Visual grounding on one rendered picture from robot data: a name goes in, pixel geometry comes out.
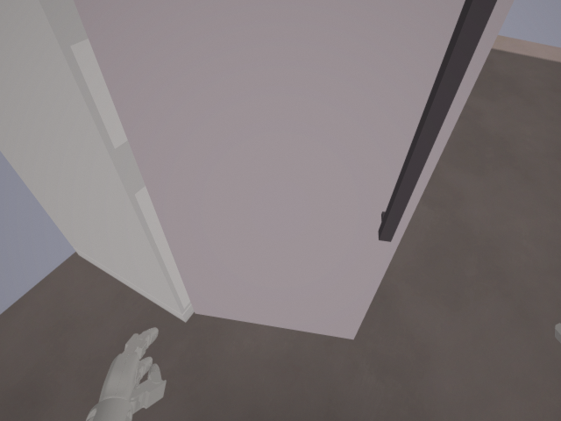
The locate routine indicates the fridge door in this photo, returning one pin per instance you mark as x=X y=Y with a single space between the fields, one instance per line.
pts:
x=270 y=135

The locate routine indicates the robot left hand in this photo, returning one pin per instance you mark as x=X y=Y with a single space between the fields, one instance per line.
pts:
x=127 y=369

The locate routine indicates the handle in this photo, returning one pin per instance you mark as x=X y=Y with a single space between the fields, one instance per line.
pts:
x=464 y=40

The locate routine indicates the robot left forearm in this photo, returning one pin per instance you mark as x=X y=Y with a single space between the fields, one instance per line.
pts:
x=112 y=409

